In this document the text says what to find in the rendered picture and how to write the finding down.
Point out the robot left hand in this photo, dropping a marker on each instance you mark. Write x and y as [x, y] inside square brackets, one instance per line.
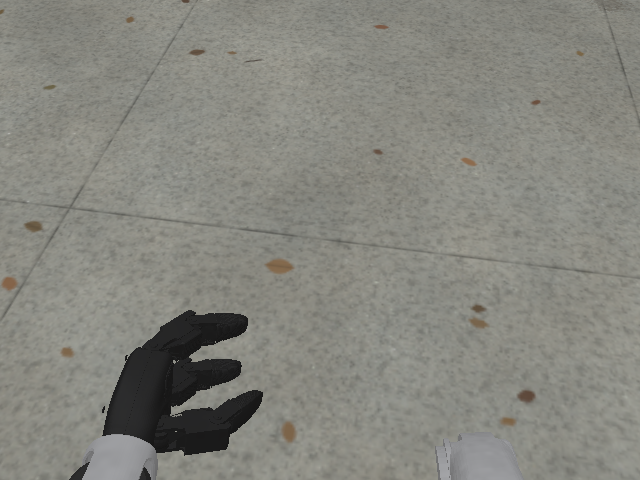
[150, 383]

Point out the left robot forearm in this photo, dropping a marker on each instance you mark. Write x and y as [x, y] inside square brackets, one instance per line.
[118, 457]

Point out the right robot thigh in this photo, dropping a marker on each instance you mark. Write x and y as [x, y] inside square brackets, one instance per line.
[476, 456]

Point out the robot right shin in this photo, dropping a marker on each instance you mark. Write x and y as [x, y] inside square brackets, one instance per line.
[511, 447]

